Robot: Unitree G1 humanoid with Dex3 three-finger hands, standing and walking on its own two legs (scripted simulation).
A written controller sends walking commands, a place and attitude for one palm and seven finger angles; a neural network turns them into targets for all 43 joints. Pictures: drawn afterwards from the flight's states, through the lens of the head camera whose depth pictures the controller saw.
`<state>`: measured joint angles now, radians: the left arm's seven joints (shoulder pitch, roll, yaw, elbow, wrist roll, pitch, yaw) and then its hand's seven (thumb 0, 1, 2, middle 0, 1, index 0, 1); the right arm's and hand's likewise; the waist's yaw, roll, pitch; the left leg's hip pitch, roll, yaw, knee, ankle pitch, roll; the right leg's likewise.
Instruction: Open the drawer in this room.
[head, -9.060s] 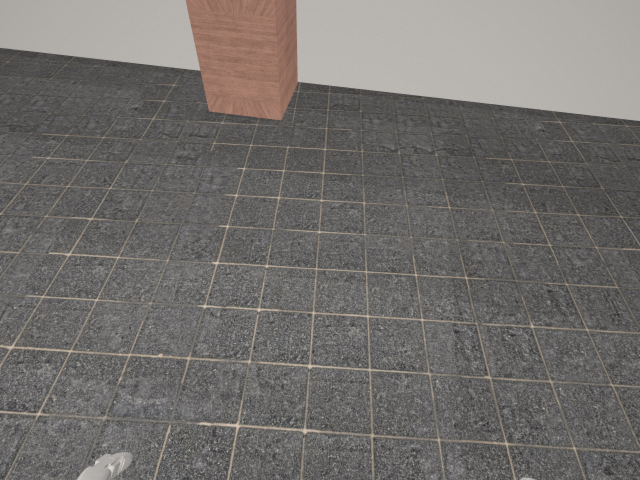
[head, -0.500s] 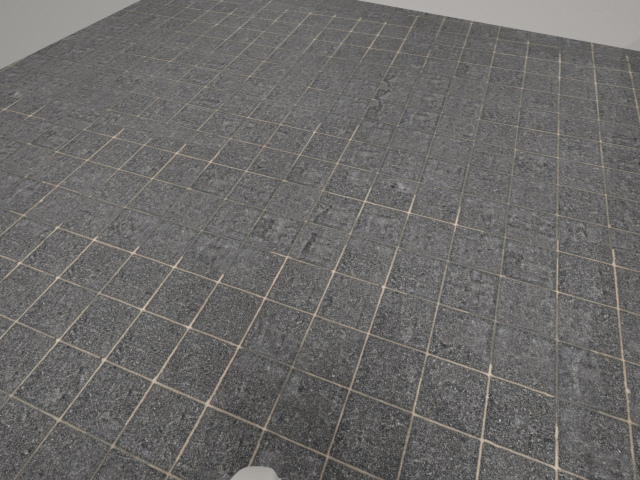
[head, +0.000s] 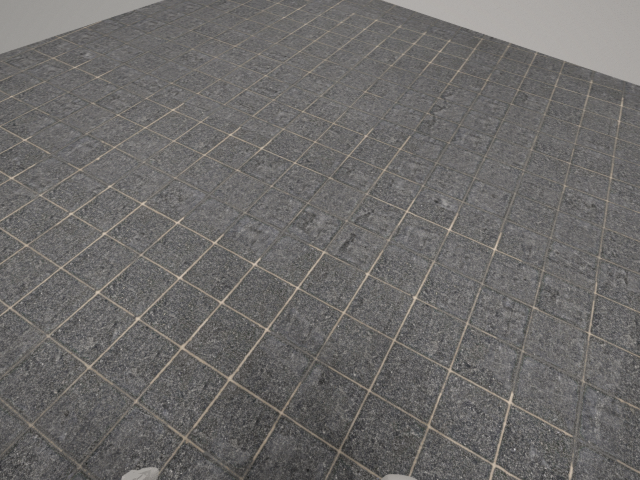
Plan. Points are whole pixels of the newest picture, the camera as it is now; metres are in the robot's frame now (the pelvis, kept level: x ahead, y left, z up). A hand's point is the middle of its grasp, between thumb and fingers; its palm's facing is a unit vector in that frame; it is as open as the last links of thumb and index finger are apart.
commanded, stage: turn or walk to find it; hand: left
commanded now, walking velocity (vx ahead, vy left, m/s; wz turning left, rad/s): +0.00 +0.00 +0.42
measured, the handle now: out of the picture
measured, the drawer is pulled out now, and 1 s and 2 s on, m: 0.00 0.00 0.00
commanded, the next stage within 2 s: none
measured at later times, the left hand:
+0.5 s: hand out of the picture -0.02 +0.15 -0.16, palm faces +0.27 -0.93 -0.25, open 7.4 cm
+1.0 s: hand out of the picture -0.09 +0.21 -0.16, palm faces +0.45 -0.85 -0.26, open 7.4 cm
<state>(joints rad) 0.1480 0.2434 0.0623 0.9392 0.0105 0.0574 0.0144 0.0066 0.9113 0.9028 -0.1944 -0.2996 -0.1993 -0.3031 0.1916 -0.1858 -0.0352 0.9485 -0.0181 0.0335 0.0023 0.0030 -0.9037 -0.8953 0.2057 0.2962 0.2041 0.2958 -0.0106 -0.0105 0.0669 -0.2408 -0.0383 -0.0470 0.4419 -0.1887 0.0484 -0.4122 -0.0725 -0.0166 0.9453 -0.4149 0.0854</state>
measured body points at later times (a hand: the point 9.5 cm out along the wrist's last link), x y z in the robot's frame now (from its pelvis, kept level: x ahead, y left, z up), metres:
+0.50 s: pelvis -0.04 -0.05 +0.00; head -0.01 -0.06 +0.45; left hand -0.03 +0.20 -0.14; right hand +0.05 -0.30 -0.16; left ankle -0.10 +0.10 -0.68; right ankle -0.02 -0.15 -0.74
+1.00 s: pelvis -0.08 -0.02 +0.00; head -0.05 +0.00 +0.45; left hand -0.11 +0.25 -0.14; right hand +0.10 -0.21 -0.15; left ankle -0.11 +0.08 -0.74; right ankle -0.03 -0.16 -0.70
